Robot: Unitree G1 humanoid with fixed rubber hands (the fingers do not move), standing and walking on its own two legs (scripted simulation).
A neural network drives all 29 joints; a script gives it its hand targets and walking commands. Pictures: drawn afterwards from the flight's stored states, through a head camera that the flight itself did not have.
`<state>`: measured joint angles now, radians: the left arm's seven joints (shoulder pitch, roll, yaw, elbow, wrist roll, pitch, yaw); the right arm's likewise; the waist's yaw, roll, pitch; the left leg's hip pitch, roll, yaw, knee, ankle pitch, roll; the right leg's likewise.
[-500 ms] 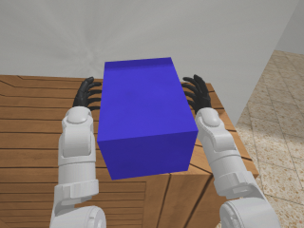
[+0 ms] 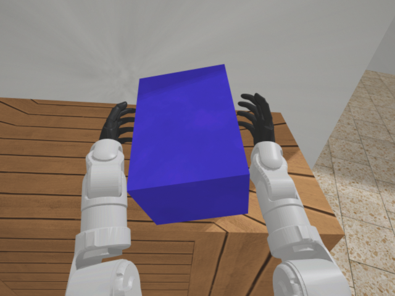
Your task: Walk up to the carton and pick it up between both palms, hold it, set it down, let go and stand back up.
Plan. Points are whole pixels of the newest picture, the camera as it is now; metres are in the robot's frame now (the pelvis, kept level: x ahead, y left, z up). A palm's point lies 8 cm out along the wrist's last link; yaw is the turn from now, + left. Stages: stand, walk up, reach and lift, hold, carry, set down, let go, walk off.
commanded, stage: set down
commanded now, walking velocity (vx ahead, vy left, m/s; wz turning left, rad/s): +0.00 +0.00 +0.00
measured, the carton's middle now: (191, 143) +0.42 +0.00 +0.13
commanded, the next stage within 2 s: none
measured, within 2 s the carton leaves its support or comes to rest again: neither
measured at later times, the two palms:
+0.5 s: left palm (124, 152) +0.39 +0.14 +0.13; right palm (262, 153) +0.37 -0.14 +0.15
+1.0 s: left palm (129, 150) +0.43 +0.14 +0.10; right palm (257, 154) +0.39 -0.15 +0.13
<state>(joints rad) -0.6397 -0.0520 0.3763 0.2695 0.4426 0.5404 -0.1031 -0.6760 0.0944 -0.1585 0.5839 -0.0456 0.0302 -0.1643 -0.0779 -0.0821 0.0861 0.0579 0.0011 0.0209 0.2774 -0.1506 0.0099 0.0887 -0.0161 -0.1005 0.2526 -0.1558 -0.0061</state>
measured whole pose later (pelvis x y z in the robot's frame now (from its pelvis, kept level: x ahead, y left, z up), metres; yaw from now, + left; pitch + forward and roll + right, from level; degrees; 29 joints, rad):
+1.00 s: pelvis +0.02 +0.02 +0.00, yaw -2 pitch -6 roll -1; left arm -0.74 -0.02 0.41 0.72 0.42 0.23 -0.06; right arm -0.69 0.13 -0.39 0.85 -0.20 -0.21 -0.16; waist -0.06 -0.09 0.10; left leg 0.01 0.00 0.07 0.27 -0.17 0.03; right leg 0.05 -0.02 -0.08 0.20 -0.14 0.01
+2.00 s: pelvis +0.03 +0.02 +0.00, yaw -2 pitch +2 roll -1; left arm -0.86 0.04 0.46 0.98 0.40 0.06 -0.09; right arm -0.70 0.22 -0.62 0.88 -0.36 -0.18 -0.18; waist -0.07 -0.08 0.02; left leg -0.16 0.01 0.09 0.32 -0.20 0.03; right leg -0.10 -0.02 -0.09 0.21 -0.14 0.02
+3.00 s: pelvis +0.03 +0.01 +0.00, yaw -1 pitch +3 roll -1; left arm -0.89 0.01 0.56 0.95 0.53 0.02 -0.15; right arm -0.67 0.23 -0.64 0.87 -0.43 -0.33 -0.20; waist -0.06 -0.06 0.05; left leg -0.18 0.01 0.08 0.30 -0.17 0.03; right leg -0.12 -0.02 -0.10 0.20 -0.13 0.01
